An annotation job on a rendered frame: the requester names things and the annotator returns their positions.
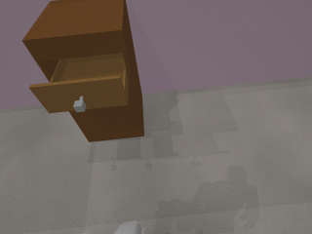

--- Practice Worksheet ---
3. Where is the robot left thigh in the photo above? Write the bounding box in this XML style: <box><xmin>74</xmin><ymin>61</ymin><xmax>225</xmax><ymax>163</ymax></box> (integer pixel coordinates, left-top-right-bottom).
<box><xmin>113</xmin><ymin>221</ymin><xmax>146</xmax><ymax>234</ymax></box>

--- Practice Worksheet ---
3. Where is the cabinet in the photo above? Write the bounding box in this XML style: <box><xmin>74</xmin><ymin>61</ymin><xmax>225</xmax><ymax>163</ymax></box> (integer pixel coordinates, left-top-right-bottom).
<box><xmin>21</xmin><ymin>0</ymin><xmax>144</xmax><ymax>142</ymax></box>

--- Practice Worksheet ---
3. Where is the handle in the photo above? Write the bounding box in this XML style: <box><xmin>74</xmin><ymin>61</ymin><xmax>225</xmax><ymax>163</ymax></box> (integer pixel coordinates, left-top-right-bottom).
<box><xmin>73</xmin><ymin>96</ymin><xmax>86</xmax><ymax>113</ymax></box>

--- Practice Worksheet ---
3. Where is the drawer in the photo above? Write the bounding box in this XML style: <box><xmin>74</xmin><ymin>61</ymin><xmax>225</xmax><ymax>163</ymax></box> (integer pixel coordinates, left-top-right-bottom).
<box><xmin>29</xmin><ymin>53</ymin><xmax>129</xmax><ymax>113</ymax></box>

